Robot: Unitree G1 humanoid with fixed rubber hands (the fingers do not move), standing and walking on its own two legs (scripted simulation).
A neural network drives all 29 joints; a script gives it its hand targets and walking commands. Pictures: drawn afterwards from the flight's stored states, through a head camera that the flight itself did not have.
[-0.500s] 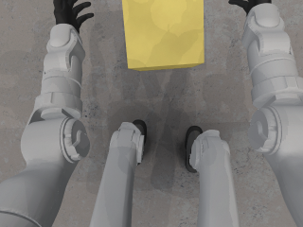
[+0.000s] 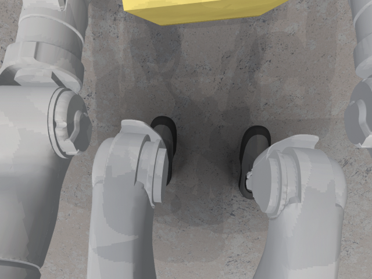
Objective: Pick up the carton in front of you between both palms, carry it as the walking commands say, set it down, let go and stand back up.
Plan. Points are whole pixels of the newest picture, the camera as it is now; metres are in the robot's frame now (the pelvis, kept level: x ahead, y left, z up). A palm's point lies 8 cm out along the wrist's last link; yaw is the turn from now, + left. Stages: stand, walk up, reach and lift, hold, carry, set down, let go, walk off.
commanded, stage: reach and lift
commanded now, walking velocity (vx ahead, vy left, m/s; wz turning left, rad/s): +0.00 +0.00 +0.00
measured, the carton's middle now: out of the picture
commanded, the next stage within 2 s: none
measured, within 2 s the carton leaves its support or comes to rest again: leaves its support in 0.86 s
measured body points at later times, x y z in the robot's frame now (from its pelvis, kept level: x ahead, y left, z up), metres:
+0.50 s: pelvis +0.00 -0.01 -0.01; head +0.39 +0.00 +0.20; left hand +0.57 +0.19 -0.19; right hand +0.61 -0.12 -0.19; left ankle +0.11 +0.12 -0.34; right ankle +0.11 -0.13 -0.34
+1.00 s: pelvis +0.00 -0.01 +0.01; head +0.36 +0.00 +0.27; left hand +0.56 +0.18 -0.12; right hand +0.59 -0.12 -0.13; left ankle +0.11 +0.13 -0.34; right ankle +0.11 -0.13 -0.34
